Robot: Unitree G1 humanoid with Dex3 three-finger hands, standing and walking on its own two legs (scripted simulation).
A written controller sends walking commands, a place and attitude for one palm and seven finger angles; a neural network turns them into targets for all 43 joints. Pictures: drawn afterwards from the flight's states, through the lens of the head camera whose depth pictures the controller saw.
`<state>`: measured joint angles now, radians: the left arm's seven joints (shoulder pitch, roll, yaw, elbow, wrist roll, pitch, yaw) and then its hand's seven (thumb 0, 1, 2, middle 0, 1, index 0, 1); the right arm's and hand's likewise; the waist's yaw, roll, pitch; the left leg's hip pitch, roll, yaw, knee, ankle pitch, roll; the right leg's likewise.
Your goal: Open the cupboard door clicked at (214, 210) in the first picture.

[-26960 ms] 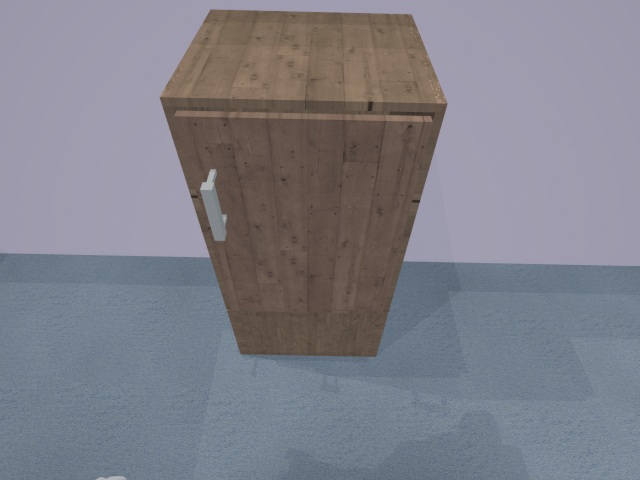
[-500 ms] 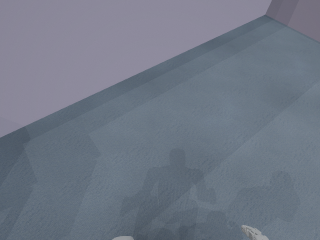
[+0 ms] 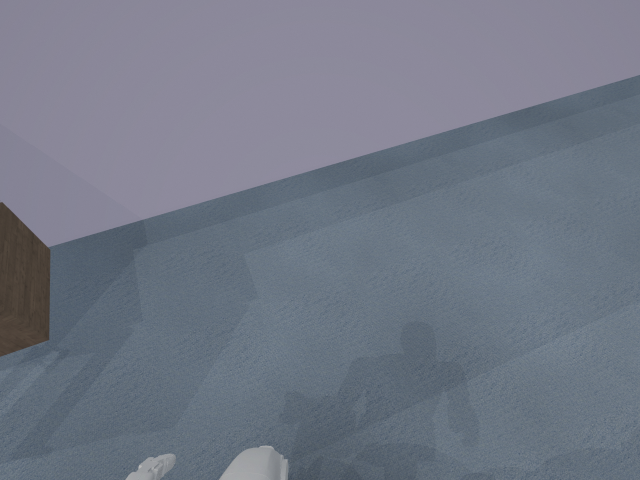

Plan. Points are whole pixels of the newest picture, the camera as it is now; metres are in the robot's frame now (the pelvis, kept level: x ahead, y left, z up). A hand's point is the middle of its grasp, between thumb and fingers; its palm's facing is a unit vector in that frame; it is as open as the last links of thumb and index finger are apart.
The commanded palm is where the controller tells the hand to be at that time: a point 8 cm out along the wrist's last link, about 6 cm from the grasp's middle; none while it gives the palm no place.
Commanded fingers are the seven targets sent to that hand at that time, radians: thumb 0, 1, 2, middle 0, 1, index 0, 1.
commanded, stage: turn to face it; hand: left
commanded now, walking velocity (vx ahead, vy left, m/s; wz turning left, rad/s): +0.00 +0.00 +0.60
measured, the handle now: out of the picture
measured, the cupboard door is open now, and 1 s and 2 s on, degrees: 43 43 43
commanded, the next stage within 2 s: take the last steps up to it in 1.76 s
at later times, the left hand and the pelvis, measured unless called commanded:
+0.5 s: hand out of the picture +0.04 +0.22 -0.16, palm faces +0.31 -0.90 -0.29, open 7.4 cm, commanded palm none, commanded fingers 0.00 0.90 0.90 -0.20 -0.30 -0.20 -0.30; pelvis +0.01 -0.02 -0.01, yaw +18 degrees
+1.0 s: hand out of the picture -0.05 +0.21 -0.17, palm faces +0.59 -0.77 -0.24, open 7.4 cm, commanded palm none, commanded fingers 0.00 0.90 0.90 -0.20 -0.30 -0.20 -0.30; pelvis +0.01 -0.01 +0.00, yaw +36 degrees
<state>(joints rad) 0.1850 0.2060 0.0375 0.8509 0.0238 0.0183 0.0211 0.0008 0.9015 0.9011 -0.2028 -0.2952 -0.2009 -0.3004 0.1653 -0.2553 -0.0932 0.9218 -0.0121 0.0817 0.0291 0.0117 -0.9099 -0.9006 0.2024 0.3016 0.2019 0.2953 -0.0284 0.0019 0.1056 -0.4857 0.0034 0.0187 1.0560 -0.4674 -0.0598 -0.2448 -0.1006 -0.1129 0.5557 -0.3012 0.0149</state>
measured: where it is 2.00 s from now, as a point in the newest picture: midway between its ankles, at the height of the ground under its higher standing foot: outside the picture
